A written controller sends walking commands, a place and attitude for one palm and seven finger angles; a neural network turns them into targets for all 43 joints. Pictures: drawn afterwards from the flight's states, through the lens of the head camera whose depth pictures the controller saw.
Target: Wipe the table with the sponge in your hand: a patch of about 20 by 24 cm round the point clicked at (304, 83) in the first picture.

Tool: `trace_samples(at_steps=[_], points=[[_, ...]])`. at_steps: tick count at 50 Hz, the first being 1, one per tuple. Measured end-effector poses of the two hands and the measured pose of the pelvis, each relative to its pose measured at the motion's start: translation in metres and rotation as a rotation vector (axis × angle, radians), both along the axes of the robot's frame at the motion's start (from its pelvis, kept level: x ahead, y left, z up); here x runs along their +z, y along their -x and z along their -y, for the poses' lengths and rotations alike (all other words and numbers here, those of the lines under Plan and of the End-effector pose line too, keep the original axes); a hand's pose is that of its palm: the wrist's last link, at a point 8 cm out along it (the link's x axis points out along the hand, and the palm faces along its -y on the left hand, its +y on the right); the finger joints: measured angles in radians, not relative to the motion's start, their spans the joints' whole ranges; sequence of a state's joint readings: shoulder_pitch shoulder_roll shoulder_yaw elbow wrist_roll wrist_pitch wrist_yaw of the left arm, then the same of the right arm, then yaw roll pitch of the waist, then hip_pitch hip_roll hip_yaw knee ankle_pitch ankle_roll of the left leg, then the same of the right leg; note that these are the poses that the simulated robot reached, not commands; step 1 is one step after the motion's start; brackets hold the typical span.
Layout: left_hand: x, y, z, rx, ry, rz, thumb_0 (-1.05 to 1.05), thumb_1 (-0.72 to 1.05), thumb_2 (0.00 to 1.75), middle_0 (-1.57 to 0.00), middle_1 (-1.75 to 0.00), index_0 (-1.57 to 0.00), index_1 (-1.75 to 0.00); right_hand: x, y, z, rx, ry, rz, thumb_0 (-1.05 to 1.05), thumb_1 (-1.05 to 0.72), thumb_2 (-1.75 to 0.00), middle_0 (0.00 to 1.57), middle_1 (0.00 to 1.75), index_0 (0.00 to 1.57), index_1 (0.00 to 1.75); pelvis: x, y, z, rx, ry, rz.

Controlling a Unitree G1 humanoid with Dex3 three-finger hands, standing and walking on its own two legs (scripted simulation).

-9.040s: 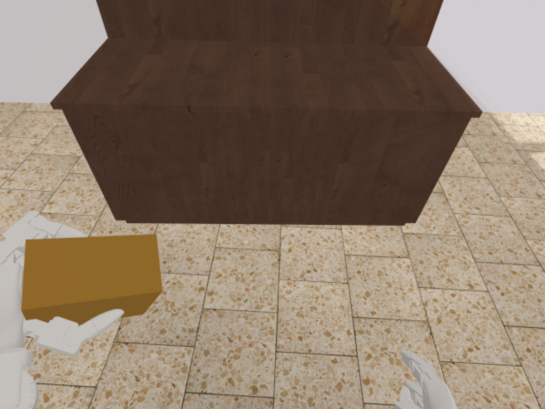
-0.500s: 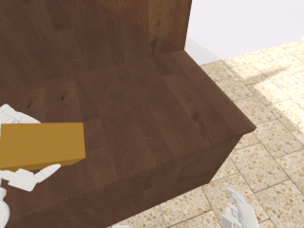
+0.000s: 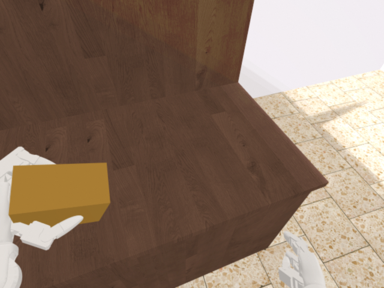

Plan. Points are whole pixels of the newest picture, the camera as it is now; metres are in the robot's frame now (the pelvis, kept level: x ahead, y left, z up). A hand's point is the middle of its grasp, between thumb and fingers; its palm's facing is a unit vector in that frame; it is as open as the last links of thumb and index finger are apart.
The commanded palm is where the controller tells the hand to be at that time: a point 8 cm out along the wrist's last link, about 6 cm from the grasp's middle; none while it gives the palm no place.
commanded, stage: come to a stop and stand still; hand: left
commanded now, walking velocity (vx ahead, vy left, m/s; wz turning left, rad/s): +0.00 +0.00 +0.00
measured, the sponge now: (76, 196) +0.22 +0.21 +0.14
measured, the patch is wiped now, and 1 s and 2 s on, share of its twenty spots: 0.00 0.00 0.00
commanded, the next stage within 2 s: look again from close up in 0.84 s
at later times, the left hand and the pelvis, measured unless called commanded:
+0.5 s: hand (33, 196) +0.21 +0.27 +0.15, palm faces +0.33 -0.84 -0.44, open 10.4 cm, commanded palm +0.15 +0.30 +0.17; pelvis -0.02 +0.02 -0.01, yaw -1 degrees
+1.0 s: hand (31, 185) +0.23 +0.28 +0.16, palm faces +0.34 -0.86 -0.39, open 10.4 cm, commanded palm +0.17 +0.31 +0.17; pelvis +0.00 +0.04 +0.00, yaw -1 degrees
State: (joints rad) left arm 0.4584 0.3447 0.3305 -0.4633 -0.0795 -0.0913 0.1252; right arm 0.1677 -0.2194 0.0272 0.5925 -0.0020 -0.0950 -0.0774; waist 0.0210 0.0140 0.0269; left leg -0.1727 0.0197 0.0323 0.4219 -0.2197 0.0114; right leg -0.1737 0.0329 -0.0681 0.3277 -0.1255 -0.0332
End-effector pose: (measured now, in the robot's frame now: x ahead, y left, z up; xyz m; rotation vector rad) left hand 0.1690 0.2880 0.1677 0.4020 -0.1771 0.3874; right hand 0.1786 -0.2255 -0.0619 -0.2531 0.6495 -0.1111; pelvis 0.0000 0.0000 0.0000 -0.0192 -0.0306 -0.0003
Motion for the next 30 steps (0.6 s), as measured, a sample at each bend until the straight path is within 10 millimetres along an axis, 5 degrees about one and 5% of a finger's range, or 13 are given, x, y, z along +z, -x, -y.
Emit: trace_samples(at_steps=[2,7,9,14,19,24,30], points=[[-0.001,0.001,-0.001,0.011,0.01,0.004,-0.01,-0.53,1.01,-0.68,-1.34,-0.72,-1.34,0.0,0.004,0.006,-0.011,0.016,-0.008,0.01,-0.9,-0.9,0.2,0.3,0.21,0.3,0.0,0.001,-0.001,0.001,-0.001,0.0],[0.043,-0.019,-0.041,0.055,-0.196,0.181,-0.01,-0.53,1.01,-0.69,-1.34,-0.72,-1.34,-0.009,0.021,0.01,0.051,0.023,-0.054,0.01,-0.91,-0.9,0.2,0.3,0.2,0.29,-0.005,0.02,0.003,0.0,-0.006,-0.005],[0.046,-0.02,-0.039,0.047,-0.179,0.206,-0.01,-0.53,1.01,-0.68,-1.34,-0.72,-1.34,-0.012,0.031,0.009,0.032,-0.017,-0.05,0.01,-0.91,-0.9,0.2,0.3,0.21,0.3,-0.005,0.023,-0.001,-0.021,-0.01,-0.007],[0.012,-0.014,0.001,-0.141,-0.12,0.072,-0.01,-0.53,1.01,-0.68,-1.34,-0.72,-1.34,-0.017,0.057,-0.001,-0.04,-0.067,-0.052,0.01,-0.91,-0.9,0.2,0.3,0.21,0.3,-0.003,0.02,-0.012,-0.042,-0.013,-0.012],[-0.015,-0.007,0.0,-0.189,-0.102,-0.033,-0.01,-0.53,1.01,-0.68,-1.34,-0.72,-1.34,-0.023,0.074,-0.014,-0.051,-0.056,-0.108,0.01,-0.91,-0.9,0.2,0.3,0.21,0.3,-0.004,0.019,-0.016,-0.033,-0.011,-0.012],[-0.003,-0.005,-0.021,-0.122,-0.134,0.038,-0.01,-0.53,1.01,-0.68,-1.34,-0.72,-1.34,-0.025,0.071,-0.027,0.002,-0.043,-0.128,0.01,-0.9,-0.9,0.2,0.3,0.21,0.3,-0.005,0.018,-0.02,-0.021,-0.007,-0.009],[0.009,-0.008,-0.03,-0.095,-0.119,0.125,-0.01,-0.53,1.01,-0.68,-1.34,-0.71,-1.34,-0.018,0.044,-0.039,0.043,-0.04,-0.071,0.01,-0.9,-0.9,0.2,0.3,0.21,0.3,-0.005,0.011,-0.029,-0.023,-0.004,-0.013]])
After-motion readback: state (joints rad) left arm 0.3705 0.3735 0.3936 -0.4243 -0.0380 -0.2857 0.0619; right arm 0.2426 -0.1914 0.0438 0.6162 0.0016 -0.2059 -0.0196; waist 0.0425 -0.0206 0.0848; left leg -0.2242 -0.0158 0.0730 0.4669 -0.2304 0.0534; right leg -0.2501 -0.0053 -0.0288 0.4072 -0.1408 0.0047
